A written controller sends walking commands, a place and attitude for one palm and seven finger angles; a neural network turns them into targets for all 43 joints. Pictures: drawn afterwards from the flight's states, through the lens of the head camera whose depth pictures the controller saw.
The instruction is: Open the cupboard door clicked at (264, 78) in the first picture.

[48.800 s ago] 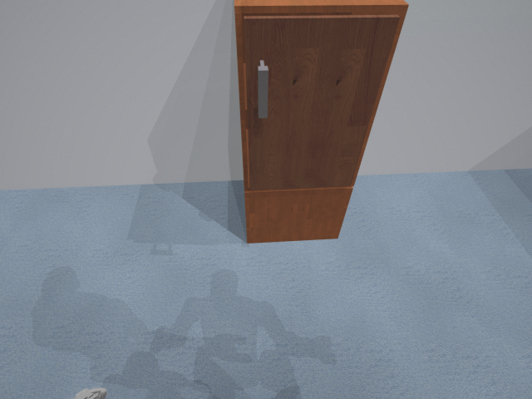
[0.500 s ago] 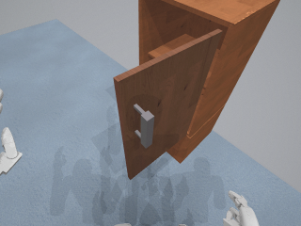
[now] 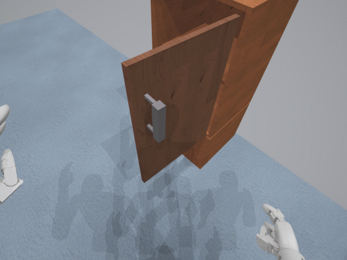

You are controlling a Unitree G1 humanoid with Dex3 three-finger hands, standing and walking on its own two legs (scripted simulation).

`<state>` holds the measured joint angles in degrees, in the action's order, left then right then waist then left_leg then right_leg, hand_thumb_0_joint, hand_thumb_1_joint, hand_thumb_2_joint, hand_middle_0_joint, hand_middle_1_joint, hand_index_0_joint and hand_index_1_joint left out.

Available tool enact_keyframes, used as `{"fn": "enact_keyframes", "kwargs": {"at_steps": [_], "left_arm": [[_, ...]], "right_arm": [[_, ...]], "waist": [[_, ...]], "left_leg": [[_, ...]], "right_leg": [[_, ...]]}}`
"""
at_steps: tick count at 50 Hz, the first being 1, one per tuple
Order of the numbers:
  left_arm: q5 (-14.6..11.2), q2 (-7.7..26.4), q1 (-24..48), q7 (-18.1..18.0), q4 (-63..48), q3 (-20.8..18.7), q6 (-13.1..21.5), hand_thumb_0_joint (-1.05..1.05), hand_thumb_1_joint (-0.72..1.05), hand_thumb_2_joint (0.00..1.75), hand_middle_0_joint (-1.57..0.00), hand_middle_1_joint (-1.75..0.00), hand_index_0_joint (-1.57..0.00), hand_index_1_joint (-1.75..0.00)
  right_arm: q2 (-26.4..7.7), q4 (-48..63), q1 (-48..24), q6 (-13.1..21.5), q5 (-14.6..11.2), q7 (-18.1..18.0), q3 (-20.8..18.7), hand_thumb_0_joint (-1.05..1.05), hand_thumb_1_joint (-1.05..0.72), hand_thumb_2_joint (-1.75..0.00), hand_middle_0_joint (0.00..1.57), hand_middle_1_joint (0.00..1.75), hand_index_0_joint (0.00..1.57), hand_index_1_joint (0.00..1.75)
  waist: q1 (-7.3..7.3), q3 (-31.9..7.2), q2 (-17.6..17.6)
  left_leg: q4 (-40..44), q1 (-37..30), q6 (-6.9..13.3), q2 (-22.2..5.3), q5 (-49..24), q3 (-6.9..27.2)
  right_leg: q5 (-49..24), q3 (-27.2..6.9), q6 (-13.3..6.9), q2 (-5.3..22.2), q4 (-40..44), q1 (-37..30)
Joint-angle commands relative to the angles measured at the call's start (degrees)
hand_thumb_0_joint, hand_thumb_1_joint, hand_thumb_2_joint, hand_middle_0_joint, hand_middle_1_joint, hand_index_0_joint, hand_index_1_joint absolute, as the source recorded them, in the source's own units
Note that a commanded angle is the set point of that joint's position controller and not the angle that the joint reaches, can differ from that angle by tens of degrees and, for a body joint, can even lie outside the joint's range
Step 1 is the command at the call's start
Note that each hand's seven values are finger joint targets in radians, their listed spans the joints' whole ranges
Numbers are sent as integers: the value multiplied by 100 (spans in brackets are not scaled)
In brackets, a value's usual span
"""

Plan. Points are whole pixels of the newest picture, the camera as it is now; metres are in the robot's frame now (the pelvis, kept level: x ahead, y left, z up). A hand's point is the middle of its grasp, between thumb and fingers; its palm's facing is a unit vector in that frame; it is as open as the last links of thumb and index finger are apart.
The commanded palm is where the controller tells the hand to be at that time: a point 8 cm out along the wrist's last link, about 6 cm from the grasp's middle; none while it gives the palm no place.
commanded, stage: stop stepping back and stand still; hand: left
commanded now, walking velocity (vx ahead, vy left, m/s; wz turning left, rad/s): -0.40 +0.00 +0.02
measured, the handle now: (154, 118) +0.46 +0.08 +0.03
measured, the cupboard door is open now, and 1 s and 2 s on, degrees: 86 86 86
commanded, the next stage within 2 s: let the arm hang, fingers relaxed in 0.90 s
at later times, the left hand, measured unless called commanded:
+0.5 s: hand out of the picture +0.07 +0.25 +0.16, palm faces +0.48 -0.78 -0.41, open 7.4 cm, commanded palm +0.02 +0.29 +0.18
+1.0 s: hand out of the picture +0.04 +0.27 +0.15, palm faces +0.46 -0.76 -0.46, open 7.4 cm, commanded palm none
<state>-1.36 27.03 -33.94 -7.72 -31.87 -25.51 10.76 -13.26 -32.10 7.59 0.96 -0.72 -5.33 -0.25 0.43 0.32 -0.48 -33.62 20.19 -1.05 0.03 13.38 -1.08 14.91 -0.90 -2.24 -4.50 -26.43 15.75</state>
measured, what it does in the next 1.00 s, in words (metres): walks backwards: right foot, then left foot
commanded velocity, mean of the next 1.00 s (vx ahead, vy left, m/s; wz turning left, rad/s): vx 0.11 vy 0.01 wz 0.00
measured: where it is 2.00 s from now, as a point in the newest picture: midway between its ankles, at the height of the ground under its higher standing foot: outside the picture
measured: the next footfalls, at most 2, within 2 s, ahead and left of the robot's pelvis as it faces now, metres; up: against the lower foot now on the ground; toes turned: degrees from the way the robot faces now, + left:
right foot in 0.32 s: -0.11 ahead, -0.10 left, +0.00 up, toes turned +3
left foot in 0.58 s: -0.08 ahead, +0.10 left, +0.00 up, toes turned +2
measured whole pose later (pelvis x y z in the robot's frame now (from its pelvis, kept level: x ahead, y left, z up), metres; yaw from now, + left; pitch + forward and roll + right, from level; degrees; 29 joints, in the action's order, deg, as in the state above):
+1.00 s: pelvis -0.14 +0.00 +0.00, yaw +1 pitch -2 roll -1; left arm -1.2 20.8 -30.9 -8.4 -23.5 -22.4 11.8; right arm -11.4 -38.1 13.6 6.7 0.0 -3.8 0.8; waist -1.3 0.8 1.9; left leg -31.0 15.2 1.0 -0.2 14.1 -0.8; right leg 15.6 2.9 -1.9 -2.3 -27.8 10.9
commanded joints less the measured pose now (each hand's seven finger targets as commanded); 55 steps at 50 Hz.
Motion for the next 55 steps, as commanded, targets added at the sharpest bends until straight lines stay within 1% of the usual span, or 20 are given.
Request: {"fn": "enact_keyframes", "kwargs": {"at_steps": [1,3,4,7,10,13,15,17,18,21,27,30,32,38,43,49,50,51,53,55], "left_arm": [[-73,1003,64,-226,-1114,-781,354,0,90,90,-20,-30,-20,-30],[-130,973,-38,-144,-1486,-702,401,0,90,90,-20,-30,-20,-30],[-64,901,-115,-123,-1521,-692,404,0,90,90,-20,-30,-20,-30],[-110,707,-350,-236,-1330,-676,262,0,90,90,-20,-30,-20,-30],[-109,815,-62,-324,-1233,-768,114,0,90,90,-20,-30,-20,-30],[-59,598,243,-350,-901,-492,48,0,90,90,-20,-30,-20,-30],[-13,776,331,-302,-748,-521,55,0,90,90,-20,-30,-20,-30],[-86,995,740,-265,-905,-600,155,0,90,90,-20,-30,-20,-30],[-106,770,834,-245,-604,-414,77,0,90,90,-20,-30,-20,-30],[-37,667,1109,-239,-297,-330,179,0,90,90,-20,-30,-20,-30],[16,669,1106,-320,-349,-413,385,0,90,90,-20,-30,-20,-30],[-57,657,742,-300,-675,-513,454,0,90,90,-20,-30,-20,-30],[-4,698,669,-291,-840,-575,484,0,90,90,-20,-30,-20,-30],[6,632,211,-268,-596,-616,461,0,90,90,-20,-30,-20,-30],[-101,600,354,-199,-279,-562,406,0,90,90,-20,-30,-20,-30],[-27,556,951,-199,-320,-361,412,0,90,90,-20,-30,-20,-30],[311,-605,981,572,3990,2077,-353,0,90,90,-20,-30,-20,-30],[335,-655,954,701,4136,1788,-901,0,90,90,-20,-30,-20,-30],[324,-780,1185,717,4584,1860,-1063,0,90,90,-20,-30,-20,-30],[339,-648,1371,731,5272,1948,-999,0,90,90,-20,-30,-20,-30]], "right_arm": [[-664,775,-203,248,-59,-49,-399,0,-90,-90,20,30,20,30],[-597,838,-223,413,118,76,-377,0,-90,-90,20,30,20,30],[-602,792,-128,537,171,119,-388,0,-90,-90,20,30,20,30],[-569,662,122,782,63,158,-381,0,-90,-90,20,30,20,30],[-536,589,-14,923,77,97,-252,0,-90,-90,20,30,20,30],[-547,524,-83,902,120,34,-185,0,-90,-90,20,30,20,30],[-531,515,-131,848,173,51,-185,0,-90,-90,20,30,20,30],[-514,388,-123,780,239,81,-164,0,-90,-90,20,30,20,30],[-479,283,-40,765,149,82,-205,0,-90,-90,20,30,20,30],[-539,224,-29,793,113,66,-207,0,-90,-90,20,30,20,30],[-456,310,-2,925,118,-42,-193,0,-90,-90,20,30,20,30],[-685,487,101,941,38,-18,-325,0,-90,-90,20,30,20,30],[-547,393,170,969,131,29,-249,0,-90,-90,20,30,20,30],[-581,347,126,1107,91,110,-212,0,-90,-90,20,30,20,30],[-461,361,152,891,52,179,-253,0,-90,-90,20,30,20,30],[-537,372,-65,931,74,33,-212,0,-90,-90,20,30,20,30],[-1234,-1136,-165,1251,109,558,-454,0,-90,-90,20,30,20,30],[-1385,-1138,224,710,106,572,-478,0,-90,-90,20,30,20,30],[-1127,-1005,105,411,198,503,-321,0,-90,-90,20,30,20,30],[-1097,-1053,-30,319,275,487,-249,0,-90,-90,20,30,20,30]], "waist": [[-110,-1483,642],[-106,-1677,1805],[-133,-1499,1699],[-51,-1152,884],[26,-658,1045],[44,-337,1532],[47,-292,798],[31,-309,-486],[-25,-266,-1106],[56,247,-435],[-66,93,-271],[-58,-358,821],[22,-380,1457],[-8,-368,1011],[62,-117,-735],[-46,-267,155],[248,-29,598],[47,-210,870],[-47,-234,404],[-197,-532,-349]], "left_leg": [[1003,-1619,290,-948,-4564,438],[1278,-1630,545,-1680,-5941,1272],[1458,-1083,676,-1733,-4567,1231],[1605,-1190,834,-1451,-2468,1120],[2510,-325,690,-1232,1217,1167],[2818,534,304,-808,2409,809],[1592,278,50,-231,1642,227],[-824,-281,0,-17,390,92],[-1651,385,0,40,671,165],[-1907,1098,65,-229,465,181],[671,-514,293,-78,317,-480],[953,-1471,608,-862,-958,689],[1572,-1322,938,-1487,-1106,1732],[1202,-355,586,-1102,-1013,609],[-484,-68,74,-141,472,37],[1007,-1036,255,-420,-762,400],[363,-681,357,-745,-2100,868],[829,-169,594,-966,-2621,1087],[1179,266,1009,-1282,-2049,1656],[995,-113,971,-1135,-2380,1550]], "right_leg": [[-2620,-229,537,496,-560,-535],[909,-118,320,221,-1707,27],[1344,-196,271,159,-2392,-144],[1096,-2,362,239,-2201,323],[1042,205,365,247,-1376,-261],[948,729,220,50,39,-1482],[880,293,-15,472,1184,-1189],[1431,-1539,-730,1969,1976,283],[2170,-2003,-822,2210,1974,279],[1040,-1411,-701,2005,1552,-64],[465,-776,-420,1500,776,-176],[-424,-146,111,693,-523,133],[1015,333,266,404,-1413,456],[54,372,279,481,-82,-778],[-135,-1622,-424,1752,1283,-140],[-558,-504,123,851,627,-277],[-966,206,93,934,-556,520],[-625,94,114,829,-827,22],[750,28,103,588,-1491,-59],[441,-106,72,620,-1006,-297]]}}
